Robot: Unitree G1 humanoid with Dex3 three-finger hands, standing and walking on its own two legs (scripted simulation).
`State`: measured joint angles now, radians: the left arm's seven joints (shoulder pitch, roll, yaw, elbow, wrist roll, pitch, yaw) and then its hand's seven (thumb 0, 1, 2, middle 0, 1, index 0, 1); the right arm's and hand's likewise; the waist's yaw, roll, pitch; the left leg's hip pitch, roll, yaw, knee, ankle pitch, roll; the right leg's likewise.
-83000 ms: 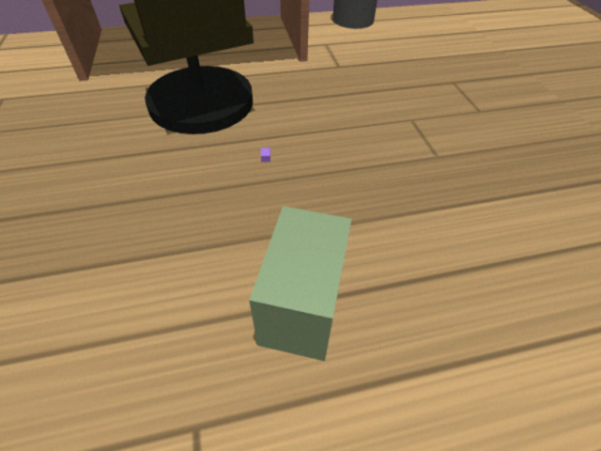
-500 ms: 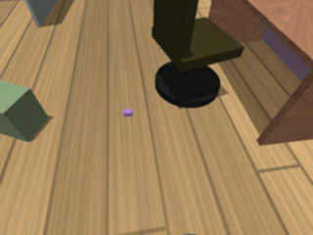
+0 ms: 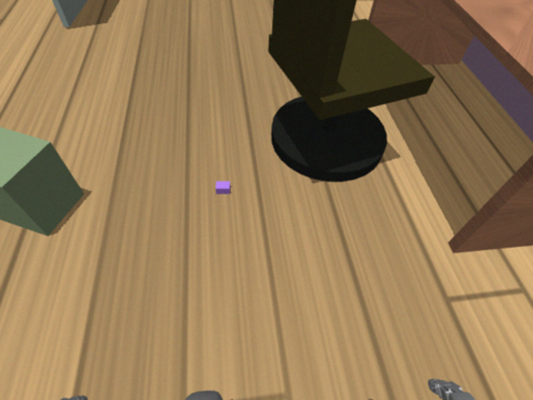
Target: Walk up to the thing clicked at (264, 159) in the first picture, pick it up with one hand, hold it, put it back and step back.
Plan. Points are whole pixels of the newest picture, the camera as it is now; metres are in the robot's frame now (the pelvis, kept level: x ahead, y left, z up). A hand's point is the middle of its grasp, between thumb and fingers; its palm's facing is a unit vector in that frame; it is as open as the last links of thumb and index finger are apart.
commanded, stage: step back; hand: left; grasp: from above
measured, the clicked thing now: (223, 187) +1.04 +0.21 -0.74
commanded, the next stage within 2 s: stand in 0.08 s
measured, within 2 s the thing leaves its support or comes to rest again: neither
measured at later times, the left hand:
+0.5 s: hand out of the picture +0.09 +0.25 -0.14, palm faces -0.04 -0.94 -0.34, open 7.4 cm
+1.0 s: hand out of the picture +0.10 +0.25 -0.14, palm faces -0.05 -0.94 -0.34, open 7.4 cm
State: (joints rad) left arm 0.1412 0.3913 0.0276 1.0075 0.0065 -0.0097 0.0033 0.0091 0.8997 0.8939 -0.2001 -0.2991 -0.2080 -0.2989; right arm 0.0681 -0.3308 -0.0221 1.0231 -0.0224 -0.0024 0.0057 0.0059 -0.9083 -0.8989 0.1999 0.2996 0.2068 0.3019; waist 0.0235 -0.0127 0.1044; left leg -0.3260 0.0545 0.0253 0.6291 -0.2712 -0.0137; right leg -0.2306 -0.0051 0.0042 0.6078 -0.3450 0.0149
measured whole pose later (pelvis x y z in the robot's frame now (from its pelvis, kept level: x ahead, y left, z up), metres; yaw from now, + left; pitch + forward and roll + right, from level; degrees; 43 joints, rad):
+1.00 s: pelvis +0.02 +0.00 +0.02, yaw +0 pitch -1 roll +0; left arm 0.10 0.35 0.00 1.13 0.01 -0.01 -0.01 0.01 0.90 0.89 -0.20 -0.30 -0.21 -0.30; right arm 0.08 -0.34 0.00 1.15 -0.01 -0.01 0.01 0.01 -0.91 -0.90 0.20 0.30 0.21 0.30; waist -0.01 0.00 0.05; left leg -0.16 0.04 0.04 0.33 -0.15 -0.02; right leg -0.07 -0.02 0.01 0.31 -0.22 0.02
